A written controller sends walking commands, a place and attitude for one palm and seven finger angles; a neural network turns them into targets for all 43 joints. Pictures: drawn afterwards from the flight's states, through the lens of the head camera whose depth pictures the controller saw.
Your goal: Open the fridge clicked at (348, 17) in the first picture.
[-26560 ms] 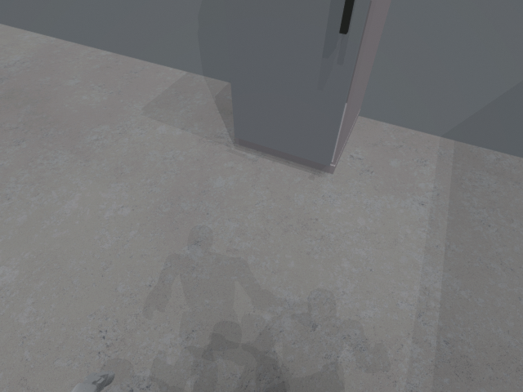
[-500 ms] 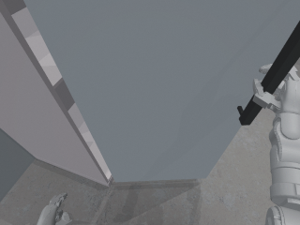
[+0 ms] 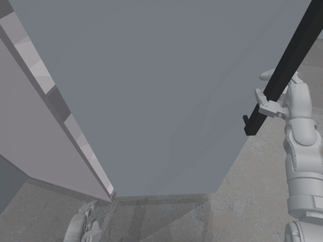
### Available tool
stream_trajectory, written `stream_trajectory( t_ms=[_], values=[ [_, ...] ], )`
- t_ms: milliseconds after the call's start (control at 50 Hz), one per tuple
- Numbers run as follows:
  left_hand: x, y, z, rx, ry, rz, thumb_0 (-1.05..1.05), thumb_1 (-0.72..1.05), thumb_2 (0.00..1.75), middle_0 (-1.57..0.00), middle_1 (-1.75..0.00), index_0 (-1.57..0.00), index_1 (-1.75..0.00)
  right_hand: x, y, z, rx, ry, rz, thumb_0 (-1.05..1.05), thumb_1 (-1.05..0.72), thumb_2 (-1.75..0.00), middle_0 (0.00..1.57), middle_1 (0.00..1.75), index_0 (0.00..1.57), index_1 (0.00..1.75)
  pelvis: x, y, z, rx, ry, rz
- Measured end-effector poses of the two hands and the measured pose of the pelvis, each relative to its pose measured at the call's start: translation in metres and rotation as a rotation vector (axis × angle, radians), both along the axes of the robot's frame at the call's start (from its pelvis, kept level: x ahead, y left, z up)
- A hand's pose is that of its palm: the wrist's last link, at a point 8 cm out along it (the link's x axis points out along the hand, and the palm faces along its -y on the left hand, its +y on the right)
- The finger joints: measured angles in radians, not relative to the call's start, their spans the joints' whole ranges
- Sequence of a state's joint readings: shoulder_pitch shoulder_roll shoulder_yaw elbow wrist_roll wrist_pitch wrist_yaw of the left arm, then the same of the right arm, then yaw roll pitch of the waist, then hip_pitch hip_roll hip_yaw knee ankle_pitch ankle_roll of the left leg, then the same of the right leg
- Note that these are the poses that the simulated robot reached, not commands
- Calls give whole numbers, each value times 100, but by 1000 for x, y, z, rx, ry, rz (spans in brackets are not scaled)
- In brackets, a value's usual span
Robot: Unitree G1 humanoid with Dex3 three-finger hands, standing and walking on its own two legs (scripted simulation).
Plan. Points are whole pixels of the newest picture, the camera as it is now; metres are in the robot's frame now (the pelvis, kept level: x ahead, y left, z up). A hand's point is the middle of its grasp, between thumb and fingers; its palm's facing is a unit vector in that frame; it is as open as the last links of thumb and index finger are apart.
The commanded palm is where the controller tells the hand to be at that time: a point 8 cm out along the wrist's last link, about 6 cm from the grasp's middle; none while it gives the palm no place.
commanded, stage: loosen the grip on the handle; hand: right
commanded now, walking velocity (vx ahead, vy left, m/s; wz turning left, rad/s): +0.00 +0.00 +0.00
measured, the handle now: (276, 72) +0.44 -0.23 +0.20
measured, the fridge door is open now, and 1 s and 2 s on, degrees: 72 70 70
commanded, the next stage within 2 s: slip the hand off the handle in 0.50 s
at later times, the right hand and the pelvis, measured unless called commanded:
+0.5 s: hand (269, 112) +0.37 -0.21 +0.15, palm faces +0.20 +0.95 -0.25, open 14.1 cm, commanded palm +0.35 -0.26 +0.15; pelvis -0.02 +0.03 -0.01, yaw +4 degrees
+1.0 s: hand (294, 111) +0.38 -0.27 +0.15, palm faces +0.24 +0.94 -0.24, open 14.7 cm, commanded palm +0.34 -0.32 +0.16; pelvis +0.05 +0.00 -0.01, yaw +4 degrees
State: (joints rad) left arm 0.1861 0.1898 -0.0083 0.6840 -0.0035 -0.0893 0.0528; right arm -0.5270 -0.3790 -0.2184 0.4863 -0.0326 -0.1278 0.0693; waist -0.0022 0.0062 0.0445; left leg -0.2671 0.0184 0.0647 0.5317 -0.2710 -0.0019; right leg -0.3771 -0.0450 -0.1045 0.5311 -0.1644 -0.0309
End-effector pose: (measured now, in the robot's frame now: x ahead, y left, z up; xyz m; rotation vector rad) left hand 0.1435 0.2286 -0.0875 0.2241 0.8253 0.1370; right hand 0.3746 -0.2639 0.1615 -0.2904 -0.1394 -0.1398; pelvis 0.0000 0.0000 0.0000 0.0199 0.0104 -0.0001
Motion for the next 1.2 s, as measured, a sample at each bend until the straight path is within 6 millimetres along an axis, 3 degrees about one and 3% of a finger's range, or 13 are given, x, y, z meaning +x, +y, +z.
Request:
stream_trajectory(
  t_ms=[120, 220, 320, 400, 500, 640, 860, 1000, 1080, 1200],
  values=[
    [-35, 36, 6, 30, -49, 49, 1, 90, 90, -20, -30, -21, -30, -11, 0, 3, 89, -21, -40, -7, -32, -68, 45, 140, 35, 134, -13, 5, -2, -8, 8, 20],
    [-71, 59, -2, 69, 26, 80, 1, 90, 90, -20, -30, -20, -30, -26, 3, -2, 60, -101, -68, -3, 2, -48, 45, 139, 32, 133, -22, 13, -9, -14, 7, 30],
    [-94, 68, -13, 82, 92, 104, 1, 90, 90, -20, -30, -20, -30, -33, 8, -6, 18, -128, -60, -1, 32, -32, 41, 135, 33, 131, -28, 21, -13, -16, 15, 40],
    [-98, 67, -19, 70, 90, 128, 1, 90, 90, -20, -30, -20, -30, -37, 5, -4, -18, -118, -38, -1, 44, -25, 42, 132, 32, 128, -27, 24, -14, -14, 21, 65],
    [-85, 60, -22, 50, 50, 129, 1, 90, 90, -20, -30, -20, -30, -34, 2, -3, 9, -101, -20, -1, 51, -21, 43, 130, 30, 122, -21, 26, -14, -9, 29, 77],
    [-50, 50, -19, 42, -13, 103, 1, 90, 90, -20, -30, -20, -30, -21, -1, -5, 37, -108, -20, -1, 54, -20, 42, 126, 27, 117, -6, 23, -17, -2, 51, 85],
    [11, 37, -7, 53, -45, 68, 1, 90, 90, -20, -30, -20, -30, -21, -56, -8, 34, -69, -124, -1, 55, -20, 30, 117, 26, 115, 35, 11, -13, -4, 88, 89],
    [43, 25, -4, 65, -64, 27, 1, 90, 90, -20, -30, -20, -30, -28, -56, -6, 15, -82, -61, -2, 55, -19, 26, 115, 26, 115, 51, -1, -12, 6, 94, 70],
    [55, 14, -2, 53, -85, 18, 1, 90, 90, -20, -30, -20, -30, -29, -58, -6, 23, -74, -50, -1, 55, -19, 26, 115, 26, 115, 54, -4, -12, 5, 95, 70],
    [56, 3, -2, 35, -85, 9, 1, 90, 90, -20, -30, -20, -30, -35, -85, -4, 29, -50, -125, -1, 55, -19, 26, 115, 26, 115, 52, -5, -12, 6, 96, 68]
  ],
)
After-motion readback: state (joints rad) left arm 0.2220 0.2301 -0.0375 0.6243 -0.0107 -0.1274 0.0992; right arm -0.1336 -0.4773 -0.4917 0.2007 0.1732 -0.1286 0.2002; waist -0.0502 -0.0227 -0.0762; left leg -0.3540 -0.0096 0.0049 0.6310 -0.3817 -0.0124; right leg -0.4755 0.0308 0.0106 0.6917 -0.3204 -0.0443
